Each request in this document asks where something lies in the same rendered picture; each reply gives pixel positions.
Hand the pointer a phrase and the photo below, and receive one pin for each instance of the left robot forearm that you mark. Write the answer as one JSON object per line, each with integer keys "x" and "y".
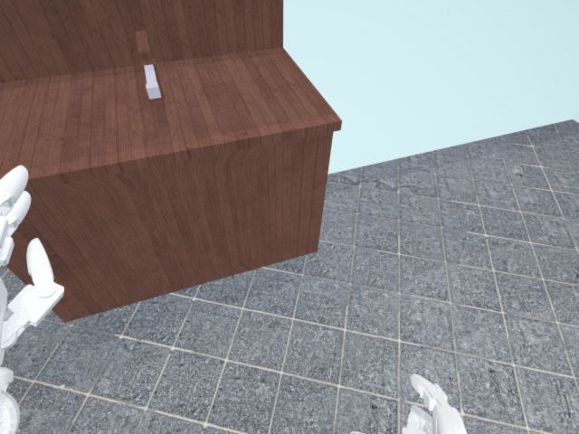
{"x": 9, "y": 409}

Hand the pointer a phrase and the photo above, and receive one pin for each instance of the counter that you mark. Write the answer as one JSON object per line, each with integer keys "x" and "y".
{"x": 134, "y": 198}

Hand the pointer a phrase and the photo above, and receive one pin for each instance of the robot left hand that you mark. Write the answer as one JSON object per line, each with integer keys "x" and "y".
{"x": 33, "y": 303}

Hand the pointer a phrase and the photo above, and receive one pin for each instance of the robot right hand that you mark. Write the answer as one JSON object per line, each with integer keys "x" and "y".
{"x": 444, "y": 419}

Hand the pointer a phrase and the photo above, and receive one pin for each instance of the tap lever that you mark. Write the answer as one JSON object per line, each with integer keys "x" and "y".
{"x": 152, "y": 86}

